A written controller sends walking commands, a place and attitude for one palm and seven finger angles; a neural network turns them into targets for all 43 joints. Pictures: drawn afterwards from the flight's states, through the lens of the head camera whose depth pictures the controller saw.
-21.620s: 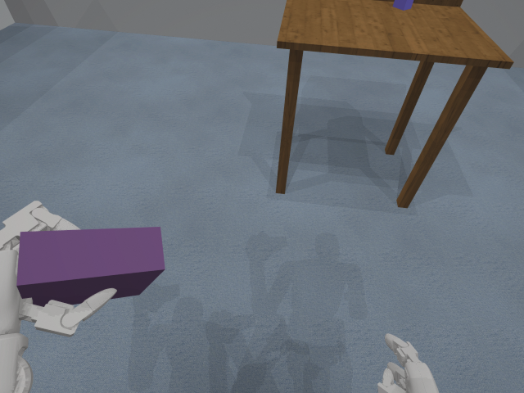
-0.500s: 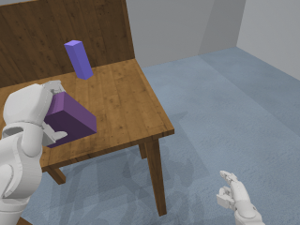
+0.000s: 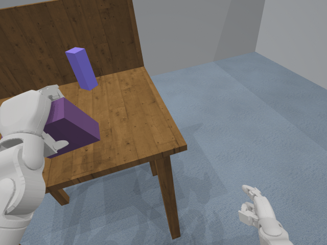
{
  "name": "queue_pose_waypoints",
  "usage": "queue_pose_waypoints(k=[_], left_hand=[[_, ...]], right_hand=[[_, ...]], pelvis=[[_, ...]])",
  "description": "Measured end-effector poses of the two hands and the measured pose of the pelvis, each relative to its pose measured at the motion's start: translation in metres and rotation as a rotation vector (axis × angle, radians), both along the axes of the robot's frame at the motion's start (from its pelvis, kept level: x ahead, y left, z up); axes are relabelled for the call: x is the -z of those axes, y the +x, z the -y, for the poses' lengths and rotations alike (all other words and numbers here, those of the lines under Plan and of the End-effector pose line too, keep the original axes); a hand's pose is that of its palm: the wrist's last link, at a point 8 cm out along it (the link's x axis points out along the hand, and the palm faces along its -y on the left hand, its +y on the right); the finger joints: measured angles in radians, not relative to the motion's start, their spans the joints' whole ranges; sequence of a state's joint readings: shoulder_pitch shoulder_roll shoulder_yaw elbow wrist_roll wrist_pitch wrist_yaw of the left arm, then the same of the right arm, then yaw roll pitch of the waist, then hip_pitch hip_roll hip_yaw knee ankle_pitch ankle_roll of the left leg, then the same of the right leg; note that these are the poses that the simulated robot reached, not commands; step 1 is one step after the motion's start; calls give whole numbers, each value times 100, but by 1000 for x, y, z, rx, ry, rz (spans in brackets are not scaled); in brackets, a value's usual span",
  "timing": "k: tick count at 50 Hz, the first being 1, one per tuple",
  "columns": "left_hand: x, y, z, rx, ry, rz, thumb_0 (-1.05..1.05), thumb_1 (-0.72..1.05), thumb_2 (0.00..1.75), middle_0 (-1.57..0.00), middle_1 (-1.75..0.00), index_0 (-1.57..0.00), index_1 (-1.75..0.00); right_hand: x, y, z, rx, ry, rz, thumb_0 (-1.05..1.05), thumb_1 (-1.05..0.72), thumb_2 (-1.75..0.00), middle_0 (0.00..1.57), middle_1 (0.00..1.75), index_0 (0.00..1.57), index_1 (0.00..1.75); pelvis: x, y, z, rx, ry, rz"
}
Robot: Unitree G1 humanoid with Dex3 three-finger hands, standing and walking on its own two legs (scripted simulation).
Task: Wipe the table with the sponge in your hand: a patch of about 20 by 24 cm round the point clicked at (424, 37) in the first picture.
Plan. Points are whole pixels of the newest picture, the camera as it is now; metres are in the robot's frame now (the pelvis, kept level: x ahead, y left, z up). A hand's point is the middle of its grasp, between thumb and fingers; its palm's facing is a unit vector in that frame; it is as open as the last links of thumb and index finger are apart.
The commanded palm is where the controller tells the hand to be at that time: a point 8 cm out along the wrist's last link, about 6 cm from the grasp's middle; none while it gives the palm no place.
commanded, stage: turn the palm down, sponge in hand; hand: left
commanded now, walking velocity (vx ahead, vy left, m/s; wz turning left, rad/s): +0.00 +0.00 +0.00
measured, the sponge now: (62, 134) +0.26 +0.28 +0.19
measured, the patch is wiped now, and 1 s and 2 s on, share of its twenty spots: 0.00 0.00 0.00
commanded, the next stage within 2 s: move the sponge above the wiping area in 0.08 s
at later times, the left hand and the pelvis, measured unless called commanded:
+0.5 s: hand (54, 123) +0.26 +0.28 +0.23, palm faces +0.38 -0.11 -0.92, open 9.4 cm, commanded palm +0.20 +0.29 +0.28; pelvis +0.01 +0.00 +0.00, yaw +0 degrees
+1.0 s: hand (66, 121) +0.29 +0.29 +0.20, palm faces +0.22 -0.05 -0.97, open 9.4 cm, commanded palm +0.24 +0.30 +0.26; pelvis +0.01 -0.01 +0.00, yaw +0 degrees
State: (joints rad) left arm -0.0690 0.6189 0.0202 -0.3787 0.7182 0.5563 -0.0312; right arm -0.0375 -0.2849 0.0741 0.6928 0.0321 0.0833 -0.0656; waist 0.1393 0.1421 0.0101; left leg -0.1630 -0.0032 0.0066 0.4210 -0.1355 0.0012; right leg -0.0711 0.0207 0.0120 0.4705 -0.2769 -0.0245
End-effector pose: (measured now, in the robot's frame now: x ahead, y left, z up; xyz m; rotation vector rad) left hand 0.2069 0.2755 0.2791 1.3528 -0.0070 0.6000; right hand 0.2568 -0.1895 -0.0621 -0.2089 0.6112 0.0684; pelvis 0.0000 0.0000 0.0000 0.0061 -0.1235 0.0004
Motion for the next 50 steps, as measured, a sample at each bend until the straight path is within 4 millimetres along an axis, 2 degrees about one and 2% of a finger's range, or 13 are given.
queue_pose_waypoints(k=[3,6,13,23,30,35,45,50], left_hand=[[-2,3,-5,-28,-19,9,0,-44,103,-81,-138,-81,-138],[4,6,-7,-43,-46,-8,0,-44,103,-80,-138,-81,-138],[19,12,-1,-20,-76,-54,0,-44,103,-81,-138,-81,-138],[6,13,3,-43,-43,-18,0,-44,103,-81,-138,-81,-138],[22,11,-7,-103,-58,-90,0,-44,103,-80,-138,-81,-138],[33,18,-7,-108,-56,-139,0,-44,103,-81,-138,-81,-138],[29,51,-2,-86,24,-189,0,-44,103,-81,-138,-81,-138],[29,55,-3,-86,16,-206,0,-44,103,-80,-138,-81,-138]], right_hand=[[-3,6,-4,-5,15,7,1,-90,-90,20,30,20,30],[-5,11,-7,-11,21,10,1,-90,-90,20,30,20,30],[-5,18,-12,-29,5,2,1,-90,-90,20,30,20,30],[-5,19,-16,-31,34,-10,1,-90,-90,20,30,20,30],[-1,9,-6,-18,20,-27,1,-90,-90,20,30,20,30],[4,3,4,-7,-17,-37,1,-90,-90,20,30,20,30],[10,-7,15,29,-22,-49,1,-90,-90,20,30,20,30],[13,-9,20,46,-5,-60,1,-90,-90,20,30,20,30]], pelvis=[[-1,3,-1,-2,1,-6],[-1,6,-2,-4,1,-11],[-1,10,-3,-7,2,-13],[-2,12,-2,-2,4,-13],[-2,9,3,-5,4,-10],[-1,5,6,-17,2,-6],[-2,4,9,-14,2,-21],[-2,10,8,-4,6,-30]])
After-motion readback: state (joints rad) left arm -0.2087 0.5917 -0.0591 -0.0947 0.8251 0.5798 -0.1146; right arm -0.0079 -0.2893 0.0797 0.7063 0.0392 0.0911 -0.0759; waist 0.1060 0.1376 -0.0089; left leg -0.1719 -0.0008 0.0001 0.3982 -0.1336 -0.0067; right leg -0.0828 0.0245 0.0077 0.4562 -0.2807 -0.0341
